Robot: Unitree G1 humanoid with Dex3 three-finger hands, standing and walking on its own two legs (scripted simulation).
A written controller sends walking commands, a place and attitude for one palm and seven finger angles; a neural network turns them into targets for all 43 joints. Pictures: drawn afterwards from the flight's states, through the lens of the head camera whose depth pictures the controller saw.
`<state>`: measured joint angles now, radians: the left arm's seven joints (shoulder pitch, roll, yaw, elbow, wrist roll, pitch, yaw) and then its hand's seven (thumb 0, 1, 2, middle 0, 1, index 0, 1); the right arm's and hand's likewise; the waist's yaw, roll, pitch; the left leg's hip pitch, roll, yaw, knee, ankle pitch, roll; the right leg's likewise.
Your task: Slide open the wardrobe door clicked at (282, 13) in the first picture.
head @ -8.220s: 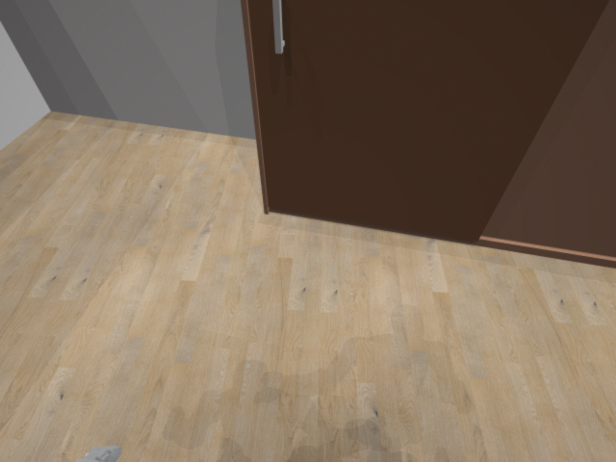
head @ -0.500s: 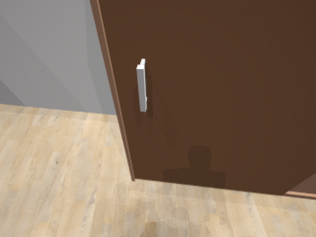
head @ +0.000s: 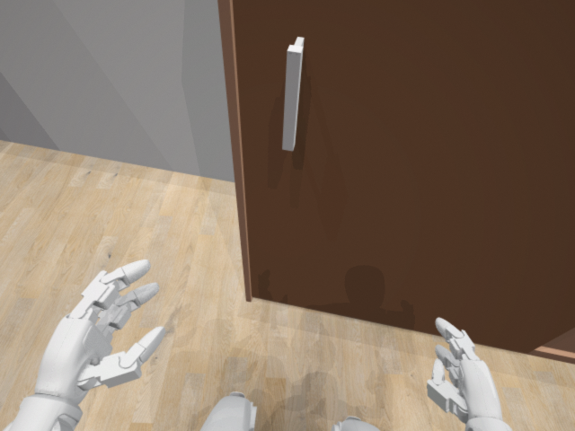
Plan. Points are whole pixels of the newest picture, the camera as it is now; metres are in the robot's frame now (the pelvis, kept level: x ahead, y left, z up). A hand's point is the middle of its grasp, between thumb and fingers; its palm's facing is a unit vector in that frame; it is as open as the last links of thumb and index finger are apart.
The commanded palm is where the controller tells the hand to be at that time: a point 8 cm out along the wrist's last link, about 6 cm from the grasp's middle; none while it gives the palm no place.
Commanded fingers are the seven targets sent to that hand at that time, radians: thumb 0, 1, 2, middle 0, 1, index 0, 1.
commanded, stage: raise the hand with hooked fingers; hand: left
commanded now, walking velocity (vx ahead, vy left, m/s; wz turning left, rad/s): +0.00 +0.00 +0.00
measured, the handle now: (293, 97) +0.57 +0.06 +0.16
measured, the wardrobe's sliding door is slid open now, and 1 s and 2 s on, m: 0.00 0.00 0.00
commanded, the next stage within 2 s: move the hooked fingers beside the handle in 1.56 s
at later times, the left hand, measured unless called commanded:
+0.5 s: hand (102, 281) +0.25 +0.25 +0.11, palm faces -0.04 -1.00 -0.05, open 12.3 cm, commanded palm +0.22 +0.30 +0.13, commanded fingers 0.00 -0.34 0.37 -0.29 -1.10 -0.29 -1.10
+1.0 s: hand (66, 212) +0.29 +0.28 +0.18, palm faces -0.02 -1.00 -0.04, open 14.0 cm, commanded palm +0.27 +0.33 +0.18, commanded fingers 0.00 -0.50 0.30 -0.30 -1.20 -0.30 -1.20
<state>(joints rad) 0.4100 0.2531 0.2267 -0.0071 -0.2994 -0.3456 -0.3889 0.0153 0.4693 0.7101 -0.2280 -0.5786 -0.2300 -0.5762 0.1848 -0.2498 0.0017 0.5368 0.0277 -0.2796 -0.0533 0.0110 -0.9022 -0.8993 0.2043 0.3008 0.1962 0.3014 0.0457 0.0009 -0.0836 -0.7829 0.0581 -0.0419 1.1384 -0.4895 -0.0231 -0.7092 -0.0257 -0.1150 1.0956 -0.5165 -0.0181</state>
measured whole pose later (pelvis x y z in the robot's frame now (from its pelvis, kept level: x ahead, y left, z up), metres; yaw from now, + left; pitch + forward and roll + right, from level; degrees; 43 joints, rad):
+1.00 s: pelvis +0.03 +0.01 +0.06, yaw -1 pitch +1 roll -2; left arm 0.01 0.42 0.44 0.25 -0.36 -0.10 -0.54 -0.01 -0.49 0.30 -0.30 -1.20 -0.30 -1.19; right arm 0.24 -0.26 0.09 0.62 0.04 -0.27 -0.10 0.01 -0.90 -0.90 0.21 0.30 0.20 0.30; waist 0.04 0.03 -0.03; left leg -0.40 0.04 0.01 0.73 -0.35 0.00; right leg -0.34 -0.02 -0.08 0.67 -0.35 0.01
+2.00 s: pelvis +0.02 +0.00 +0.07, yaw -1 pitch +1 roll +0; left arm -0.22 0.37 0.34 0.43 -0.30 -0.10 -0.47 -0.01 -0.50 0.29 -0.30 -1.20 -0.30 -1.20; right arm 0.25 -0.27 0.07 0.63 0.05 -0.26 -0.12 0.01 -0.90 -0.90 0.21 0.30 0.20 0.30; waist 0.01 0.03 -0.02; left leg -0.36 0.04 0.02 0.64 -0.30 -0.01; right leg -0.33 -0.02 -0.06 0.64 -0.32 -0.01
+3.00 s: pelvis +0.03 +0.00 +0.06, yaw -3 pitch +8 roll +0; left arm -0.71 0.33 0.29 0.95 -0.16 -0.24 -0.25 -0.01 -0.50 0.30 -0.30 -1.20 -0.30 -1.20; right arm 0.34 -0.27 0.03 0.68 0.03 -0.11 -0.05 0.01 -0.90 -0.90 0.21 0.30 0.20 0.30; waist -0.08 0.01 -0.05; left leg -0.52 0.05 0.04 0.72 -0.33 -0.01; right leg -0.51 -0.02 -0.04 0.72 -0.35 -0.01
